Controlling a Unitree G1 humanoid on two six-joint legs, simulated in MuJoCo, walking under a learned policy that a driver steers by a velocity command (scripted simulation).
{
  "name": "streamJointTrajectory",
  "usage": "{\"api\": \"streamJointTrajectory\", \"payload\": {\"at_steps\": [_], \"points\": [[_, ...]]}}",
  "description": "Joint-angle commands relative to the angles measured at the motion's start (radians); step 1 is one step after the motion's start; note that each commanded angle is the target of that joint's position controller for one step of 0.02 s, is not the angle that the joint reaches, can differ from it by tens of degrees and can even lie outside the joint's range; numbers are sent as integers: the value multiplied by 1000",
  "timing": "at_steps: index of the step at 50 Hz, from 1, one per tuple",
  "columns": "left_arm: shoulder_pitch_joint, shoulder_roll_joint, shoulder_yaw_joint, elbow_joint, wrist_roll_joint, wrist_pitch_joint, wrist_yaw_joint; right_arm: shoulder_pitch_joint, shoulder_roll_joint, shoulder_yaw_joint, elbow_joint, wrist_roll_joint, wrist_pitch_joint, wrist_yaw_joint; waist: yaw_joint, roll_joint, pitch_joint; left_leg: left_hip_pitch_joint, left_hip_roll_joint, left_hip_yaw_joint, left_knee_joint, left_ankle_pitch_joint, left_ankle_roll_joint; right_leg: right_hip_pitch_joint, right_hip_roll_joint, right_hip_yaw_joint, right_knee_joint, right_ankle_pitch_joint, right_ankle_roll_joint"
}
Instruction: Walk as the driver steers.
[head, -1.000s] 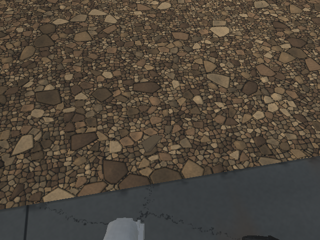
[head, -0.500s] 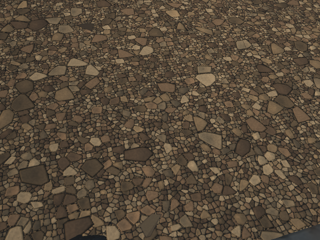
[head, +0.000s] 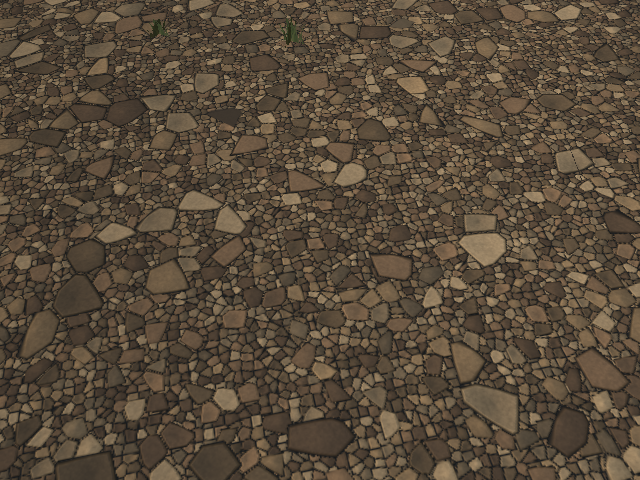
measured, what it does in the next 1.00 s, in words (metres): walks ahead, turning right: left foot, then right foot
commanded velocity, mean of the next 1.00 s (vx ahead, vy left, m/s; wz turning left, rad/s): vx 0.19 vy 0.00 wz -0.38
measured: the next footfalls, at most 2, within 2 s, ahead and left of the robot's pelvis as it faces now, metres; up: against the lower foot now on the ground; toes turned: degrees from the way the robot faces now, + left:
left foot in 0.22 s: +0.31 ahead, +0.12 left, +0.00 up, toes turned +2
right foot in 0.74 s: +0.26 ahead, -0.08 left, +0.00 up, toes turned -22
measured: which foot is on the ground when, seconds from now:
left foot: up 0.00-0.20, down 0.22-0.74, up 0.76-1.00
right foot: down 0.00-0.22, up 0.24-0.72, down 0.74-1.00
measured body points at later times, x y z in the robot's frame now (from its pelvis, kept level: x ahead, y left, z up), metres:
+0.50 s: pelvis +0.22 +0.05 +0.00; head +0.25 +0.06 +0.45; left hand +0.34 +0.30 -0.14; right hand +0.25 -0.22 -0.12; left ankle +0.27 +0.11 -0.74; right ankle +0.23 -0.08 -0.66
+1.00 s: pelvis +0.23 +0.02 +0.00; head +0.25 -0.02 +0.45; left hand +0.46 +0.22 -0.10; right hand +0.22 -0.28 -0.13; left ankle +0.30 +0.14 -0.68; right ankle +0.22 -0.07 -0.74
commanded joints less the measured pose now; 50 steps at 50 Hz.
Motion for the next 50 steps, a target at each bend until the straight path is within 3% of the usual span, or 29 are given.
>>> {"api": "streamJointTrajectory", "payload": {"at_steps": [1,4,7,9,10,11,12,13,14,15,16,17,18,20,25,28,33,35,36,37,38,39,40,41,42,44,47,50], "points": [[10,102,13,-53,-2,-18,-3,-86,-2,15,-79,7,1,12,-4,-96,81,56,-30,87,-218,132,-12,-110,-215,104,-109,508,-79],[68,127,14,-34,-4,-16,4,-175,-15,18,-111,17,-2,6,25,-105,74,68,-54,104,-340,184,7,11,-255,113,-100,551,-66],[65,143,14,-23,3,-7,18,-185,-44,8,-126,14,-9,-3,1,-108,60,90,-81,94,-403,108,47,133,-300,110,-23,690,-65],[57,149,14,-12,9,3,29,-55,-63,-4,-86,0,-22,-21,-57,-119,6,241,-144,94,-448,48,74,153,-286,119,169,947,-38],[33,158,15,-14,-1,9,33,98,-82,-14,-36,-12,-36,-33,-129,-100,-66,422,-148,89,-530,159,93,106,-251,105,345,925,-13],[31,140,9,-41,-17,6,34,247,-143,-29,-2,-37,-51,-45,-169,-57,-186,701,-4,-18,-478,425,123,-83,-206,95,578,627,5],[183,11,-18,-56,-64,14,36,300,-236,-47,-7,-55,-54,-41,-115,180,-377,1033,376,-390,-422,912,289,-403,-36,34,986,-271,50],[182,127,15,-30,-44,32,48,298,-210,-50,-16,12,-38,-32,-126,82,-476,996,371,-480,-465,993,337,-436,-18,149,1126,-377,50],[82,124,22,-55,-31,40,51,180,-149,-31,-35,20,-33,-34,-82,27,-332,863,324,-329,-503,914,299,-484,-69,174,1132,-301,57],[11,113,20,-73,-14,44,46,106,-84,-10,-42,19,-33,-36,-64,11,-190,725,272,-226,-562,816,250,-520,-104,148,1072,-253,64],[-18,105,25,-75,0,58,39,88,-52,1,-33,20,-34,-44,-45,15,-109,616,228,-149,-613,741,203,-501,-129,146,1025,-217,71],[0,95,28,-75,15,79,28,79,-46,4,-27,27,-32,-53,-15,35,-75,517,198,-87,-654,688,178,-450,-137,135,992,-193,84],[26,79,30,-68,25,99,19,90,-55,3,-21,23,-35,-55,1,34,-65,460,189,-46,-664,703,170,-409,-130,119,990,-182,88],[38,61,31,-78,21,120,10,88,-90,-6,-23,18,-41,-57,27,34,-89,423,191,5,-683,684,188,-400,-119,101,989,-152,97],[-101,70,28,-149,28,154,-5,67,-99,-6,-29,12,-17,-64,18,81,-55,385,165,114,-719,366,177,-447,-162,74,795,-24,104],[-187,69,19,-193,28,162,-19,91,-129,-14,-27,11,-1,-64,-16,78,-47,389,185,139,-714,238,178,-402,-162,41,657,-8,98],[-248,94,25,-257,21,161,-25,131,-175,-33,-22,4,36,-55,-61,88,-46,466,245,125,-642,138,169,-364,-141,-5,524,-169,75],[-239,89,26,-274,14,150,-25,125,-194,-41,-19,9,49,-55,-54,77,-45,479,249,136,-577,113,135,-304,-126,-16,398,-174,55],[-212,89,26,-273,15,138,-22,133,-200,-46,-11,9,58,-56,-34,39,-50,456,231,163,-510,81,89,-228,-117,-5,272,-76,43],[-163,136,38,-258,22,122,-11,170,-172,-43,-4,6,66,-52,-24,-85,-70,399,170,210,-359,-8,24,-131,-172,117,134,19,21],[-159,282,70,-282,22,113,3,168,-84,-20,-69,15,68,-42,-45,-372,-59,137,-3,282,-108,-391,-65,-21,-451,505,90,395,-90],[-57,304,89,-258,9,118,9,56,-113,-20,-96,14,84,-53,53,-277,-60,44,-81,122,67,-535,-82,-37,-506,550,100,566,-228],[-56,265,78,-246,5,124,15,41,-117,-23,-99,19,94,-51,30,-190,-48,27,-70,53,146,-481,-86,-46,-459,473,109,560,-234],[-124,231,65,-254,4,132,20,42,-109,-22,-95,29,91,-49,-5,-160,-20,31,-64,21,145,-392,-78,-86,-395,403,97,483,-198],[-195,211,57,-270,0,138,23,44,-116,-26,-93,26,85,-51,-35,-160,-11,34,-58,3,115,-319,-71,-97,-338,358,90,423,-156],[-245,177,46,-296,-7,138,22,76,-141,-35,-82,3,85,-48,-52,-152,-53,72,-83,10,133,-255,-69,-95,-291,322,102,472,-140],[-201,206,55,-289,-3,125,13,73,-116,-28,-95,14,93,-45,-41,-120,-79,82,-91,-5,71,-250,-76,-72,-286,349,106,442,-147],[-167,226,62,-287,5,129,12,36,-110,-21,-118,16,98,-50,-14,-155,-63,93,-98,-16,-34,-262,-76,-78,-286,405,96,306,-155]]}}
